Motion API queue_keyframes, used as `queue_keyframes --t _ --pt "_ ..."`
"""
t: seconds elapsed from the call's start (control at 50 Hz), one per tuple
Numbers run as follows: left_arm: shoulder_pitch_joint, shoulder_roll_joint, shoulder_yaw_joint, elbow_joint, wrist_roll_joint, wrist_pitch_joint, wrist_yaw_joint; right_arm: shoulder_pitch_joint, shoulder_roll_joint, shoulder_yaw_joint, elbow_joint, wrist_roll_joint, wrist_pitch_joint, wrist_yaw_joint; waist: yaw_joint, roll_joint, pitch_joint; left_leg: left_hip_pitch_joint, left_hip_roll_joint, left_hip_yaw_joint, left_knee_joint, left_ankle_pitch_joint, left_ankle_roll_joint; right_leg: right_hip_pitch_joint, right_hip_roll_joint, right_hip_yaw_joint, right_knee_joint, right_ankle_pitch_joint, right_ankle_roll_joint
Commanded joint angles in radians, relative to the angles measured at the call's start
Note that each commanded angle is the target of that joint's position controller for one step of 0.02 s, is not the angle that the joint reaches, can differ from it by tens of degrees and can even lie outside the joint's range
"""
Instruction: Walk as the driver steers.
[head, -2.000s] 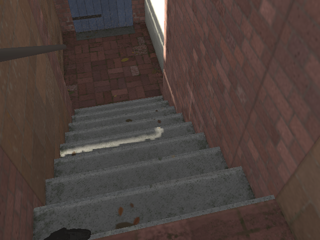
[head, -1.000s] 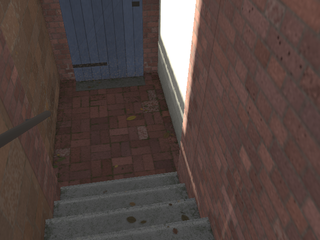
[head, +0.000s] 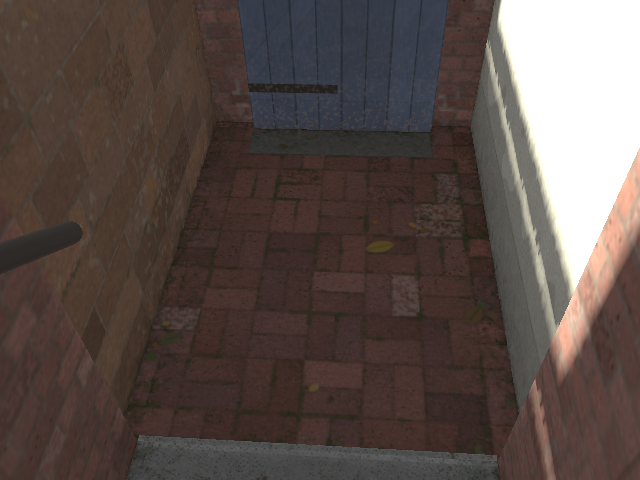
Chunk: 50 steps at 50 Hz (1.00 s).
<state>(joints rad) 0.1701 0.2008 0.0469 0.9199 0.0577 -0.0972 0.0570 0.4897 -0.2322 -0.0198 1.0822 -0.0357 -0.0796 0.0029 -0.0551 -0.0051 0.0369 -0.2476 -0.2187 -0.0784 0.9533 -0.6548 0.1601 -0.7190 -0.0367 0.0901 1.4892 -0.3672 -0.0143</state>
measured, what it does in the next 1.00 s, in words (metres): goes down: right foot 0.19 m lower, then left foot 0.18 m lower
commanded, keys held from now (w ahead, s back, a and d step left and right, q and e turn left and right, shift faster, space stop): w+q+shift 0.22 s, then w+shift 0.24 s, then w+e+shift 0.54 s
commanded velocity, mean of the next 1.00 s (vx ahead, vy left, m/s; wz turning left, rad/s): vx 1.00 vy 0.00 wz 0.08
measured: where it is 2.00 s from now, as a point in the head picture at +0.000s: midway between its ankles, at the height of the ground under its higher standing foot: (363, 257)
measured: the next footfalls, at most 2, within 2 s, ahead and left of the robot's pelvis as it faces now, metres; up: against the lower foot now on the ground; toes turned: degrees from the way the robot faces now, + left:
right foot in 0.16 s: +0.24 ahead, -0.17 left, -0.19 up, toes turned +9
left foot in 0.44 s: +0.50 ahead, +0.03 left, -0.38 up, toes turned +20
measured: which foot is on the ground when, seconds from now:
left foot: down 0.00-0.14, up 0.16-0.42, down 0.44-0.72, up 0.74-1.00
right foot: up 0.00-0.14, down 0.16-0.44, up 0.46-0.72, down 0.74-1.00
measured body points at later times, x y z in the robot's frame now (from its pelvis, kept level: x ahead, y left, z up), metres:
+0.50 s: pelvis +0.44 -0.02 -0.35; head +0.44 -0.04 +0.10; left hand +0.25 +0.18 -0.48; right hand +0.64 -0.21 -0.49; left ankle +0.47 +0.02 -1.05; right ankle +0.34 -0.18 -0.81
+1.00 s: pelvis +0.87 -0.01 -0.59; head +0.86 -0.04 -0.14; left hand +0.70 +0.18 -0.72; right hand +1.14 -0.18 -0.67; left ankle +1.05 +0.15 -1.26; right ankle +0.69 -0.09 -1.24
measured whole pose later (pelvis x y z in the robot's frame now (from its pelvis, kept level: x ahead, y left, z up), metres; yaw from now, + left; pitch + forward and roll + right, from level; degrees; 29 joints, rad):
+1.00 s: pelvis +0.87 -0.01 -0.59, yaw +0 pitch +0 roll +1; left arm 0.65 0.12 0.01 1.07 -0.01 -0.09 0.01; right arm -0.08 -0.18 0.00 0.83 -0.04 -0.08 0.02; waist 0.15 0.03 -0.04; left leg -0.71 0.01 -0.09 0.81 0.32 0.00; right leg -0.16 0.21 0.17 1.03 -0.84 -0.16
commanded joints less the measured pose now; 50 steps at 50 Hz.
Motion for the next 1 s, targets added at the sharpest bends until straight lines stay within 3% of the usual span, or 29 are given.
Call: queue_keyframes --t 0.02,0.06,0.12,0.14,0.16,0.2,0.24,0.3,0.36,0.42,0.44,0.46,0.48,0.52,0.54,0.56,0.6,0.64,0.7,0.74,0.76,0.78,0.82,0.84,0.86,0.9,0.92,0.94,1.0 --pt "-0.016 0.157 0.036 -0.081 -0.01 0.003 -0.007 -0.116 -0.14 -0.037 -0.114 -0.008 -0.06 -0.021 0.105 0.036 0.049 -0.264 0.324 -0.587 -0.211 0.535 0.201 0.053 -0.036 0.084 -0.422 0.544 0.089" --pt "0.062 0.099 0.008 -0.069 -0.044 -0.02 -0.042 -0.171 -0.043 -0.016 -0.123 0.03 -0.065 -0.032 0.135 -0.031 0.071 -0.694 0.077 -0.281 -0.101 0.324 0.075 0.676 0.07 -0.114 -0.741 0.993 0.07" --pt "0.509 0.125 0.02 0.057 -0.059 -0.016 -0.017 -0.238 -0.117 -0.038 -0.136 0.028 -0.006 -0.026 0.31 0.147 -0.079 -0.569 0.065 -0.223 0.41 0.683 0.06 0.971 0.092 -0.126 -0.692 0.809 0.026" --pt "0.739 0.169 0.045 0.127 -0.058 -0.026 -0.007 -0.288 -0.138 -0.049 -0.15 0.016 0.012 -0.019 0.445 0.054 -0.118 -0.561 0.067 -0.186 0.712 0.844 0.048 1.104 0.021 -0.081 -0.85 0.758 0.026" --pt "0.762 0.227 0.07 0.153 -0.054 -0.038 -0.006 -0.345 -0.077 -0.05 -0.166 0.005 0.018 -0.021 0.477 -0.15 -0.002 -0.69 -0.03 -0.143 1.185 0.197 0.031 1.132 -0.102 0.032 -1.048 0.772 -0.037" --pt "0.471 0.199 0.052 0.069 -0.055 -0.077 -0.066 -0.122 0.01 -0.022 -0.287 0.027 0.038 -0.049 0.095 -0.257 -0.023 -1.073 0.139 -0.087 1.069 0.147 0.072 1.18 -0.317 0.303 -0.762 0.807 -0.004" --pt "0.474 0.075 0.023 0.092 -0.062 -0.113 -0.072 -0.232 -0.025 -0.033 -0.212 -0.058 0.057 -0.057 0.106 0.009 0.149 -1.104 0.204 -0.115 0.849 0.287 0.038 0.786 -0.279 0.242 -0.705 0.42 -0.041" --pt "0.282 0.057 -0.014 0.081 -0.069 -0.097 -0.021 -0.293 0.052 0.005 -0.243 -0.031 0.07 -0.009 -0.053 0.042 0.221 -0.387 0.157 0.073 0.338 0.792 -0.077 -0.166 -0.238 0.167 -0.67 0.118 -0.057" --pt "0.201 0.101 -0.011 0.061 -0.086 -0.123 -0.031 -0.272 0.051 0.024 -0.206 0.019 0.045 0.025 -0.068 0.01 0.105 0.008 0.117 0.192 0.072 1.337 -0.109 -0.308 -0.088 -0.088 -0.494 -0.259 -0.028" --pt "0.141 0.207 0.027 0.076 -0.091 -0.054 -0.007 -0.119 -0.093 -0.024 -0.143 -0.01 0.058 0.018 -0.096 -0.157 -0.041 0.417 0.145 0.207 -0.162 1.076 -0.054 -0.109 -0.122 -0.117 -0.164 0.308 -0.089" --pt "0.09 0.227 0.024 0.084 -0.073 -0.046 -0.004 0.214 -0.177 -0.071 -0.031 -0.037 0.049 0.001 -0.295 0.012 -0.066 0.685 0.203 0.138 -0.226 1.036 0.067 -0.274 -0.065 -0.16 0.452 0.229 -0.066" --pt "0.023 0.193 0.025 0.064 -0.036 -0.026 -0.002 0.206 -0.215 -0.076 -0.037 0.005 0.045 0.003 -0.333 0.101 -0.005 0.563 0.267 0.005 -0.325 0.791 0.098 -0.303 0.041 -0.17 0.765 -0.192 -0.075" --pt "0.364 0.083 -0.007 0.032 -0.064 -0.033 0.006 0.113 -0.194 -0.052 -0.044 -0.006 0.026 0.016 -0.04 0.173 -0.107 0.726 0.463 -0.265 -0.124 1.045 0.056 -0.489 0.053 0.12 0.519 -0.271 -0.106" --pt "0.347 0.11 0.012 0.095 -0.035 -0.022 -0.007 0.008 -0.087 -0.021 -0.029 -0.037 0.015 0.005 0.031 -0.144 0.029 0.271 0.468 -0.273 -0.192 0.612 0.057 -0.385 0.033 0.157 0.136 0.047 -0.125" --pt "0.292 0.076 0.002 0.026 0.009 0.009 -0.013 -0.231 -0.091 -0.012 -0.1 -0.033 0.009 -0.01 0.135 -0.049 0.024 -0.075 0.609 -0.446 -0.287 0.248 0.134 -0.258 0.006 0.126 -0.031 0.011 -0.072" --pt "0.178 0.111 0.003 -0.005 0.032 0.029 0.005 -0.312 -0.049 0.002 -0.152 -0.04 -0.008 -0.019 0.13 -0.054 0.111 -0.385 0.648 -0.487 -0.292 0.413 0.145 -0.092 -0.029 0.103 -0.16 0.044 -0.026" --pt "0.251 0.062 -0.006 0.027 -0.027 0.048 0.008 -0.31 -0.003 0.002 -0.105 -0.051 -0.042 -0.038 0.188 -0.036 0.06 -0.632 0.419 -0.189 -0.074 0.25 0.022 0.191 0.008 0.028 -0.319 0.527 -0.001" --pt "0.275 0.007 -0.024 0.044 -0.063 0.043 -0.04 -0.339 -0.044 0.005 -0.112 0.008 -0.068 -0.048 0.227 0.014 0.039 -0.825 0.367 0.037 -0.059 -0.037 -0.021 0.557 0.057 -0.116 -0.538 0.886 -0.002" --pt "0.524 0.09 0.002 0.13 -0.088 0.08 -0.042 -0.423 -0.113 -0.014 -0.118 0.016 -0.027 -0.032 0.316 0.193 -0.08 -0.555 0.435 0.111 0.274 0.596 -0.011 0.744 0.092 -0.28 -0.586 0.599 -0.109" --pt "0.836 0.153 0.038 0.226 -0.062 0.097 -0.063 -0.526 -0.043 -0.022 -0.113 -0.007 -0.012 -0.035 0.517 -0.083 -0.065 -0.622 0.267 0.25 1.284 0.516 -0.034 0.886 0.007 -0.138 -0.779 0.326 -0.316" --pt "0.778 0.103 0.01 0.256 -0.057 0.081 -0.093 -0.525 0.1 0.021 -0.196 -0.015 0.005 -0.032 0.386 -0.393 0.123 -0.919 0.126 0.279 1.539 -0.099 -0.004 0.784 0.027 -0.025 -0.724 0.583 -0.274" --pt "0.632 0.007 -0.043 0.214 -0.073 0.047 -0.096 -0.401 0.081 0.031 -0.287 -0.032 0.004 -0.024 0.159 -0.281 0.125 -1.037 0.203 0.118 1.227 -0.048 0.001 0.778 -0.003 0.309 -0.776 0.708 -0.24" --pt "0.54 0.095 -0.019 0.183 -0.047 0.014 -0.075 -0.414 0.049 0.022 -0.28 -0.047 -0.012 -0.018 0.084 0.029 0.09 -1.099 0.255 0.002 0.892 0.077 -0.066 0.688 -0.151 0.606 -0.884 0.184 -0.314" --pt "0.435 0.165 -0.004 0.15 -0.032 0.004 -0.059 -0.492 0.03 0.017 -0.29 -0.045 -0.018 -0.019 0.064 -0.057 0.119 -1.074 0.303 -0.042 0.737 0.177 -0.124 0.534 -0.22 0.823 -0.98 -0.018 -0.365" --pt "0.279 0.125 -0.014 0.061 -0.011 -0.006 -0.036 -0.63 -0.052 0.002 -0.328 -0.016 -0.012 -0.008 0.042 0.13 0.181 -0.802 0.276 -0.026 0.352 0.379 -0.202 0.218 -0.144 0.753 -1.048 -0.031 -0.357" --pt "0.299 0.191 0.014 0.059 -0.013 -0.001 -0.027 -0.566 -0.036 0.0 -0.253 -0.023 0.015 0.003 0.048 -0.047 0.096 -0.488 0.22 0.052 0.327 0.622 -0.205 0.128 -0.101 0.608 -0.953 0.343 -0.321" --pt "0.337 0.09 -0.004 0.077 -0.041 -0.01 -0.024 -0.586 -0.078 -0.017 -0.274 -0.007 0.001 0.01 0.062 0.026 0.095 -0.535 0.252 0.0 0.097 0.918 -0.181 0.234 -0.004 0.504 -0.773 0.218 -0.293" --pt "0.342 0.042 -0.016 0.07 -0.073 -0.025 -0.03 -0.586 -0.042 -0.01 -0.277 -0.001 -0.014 0.012 0.082 0.011 0.054 -0.401 0.218 0.023 -0.095 1.11 -0.164 0.22 0.074 0.443 -0.74 0.141 -0.256" --pt "0.377 0.07 0.001 0.065 -0.076 -0.006 -0.051 -0.588 0.054 0.022 -0.283 0.017 -0.002 0.02 0.171 -0.063 0.032 -0.121 0.143 0.107 -0.373 1.108 -0.154 0.27 0.139 0.325 -0.681 0.165 -0.212"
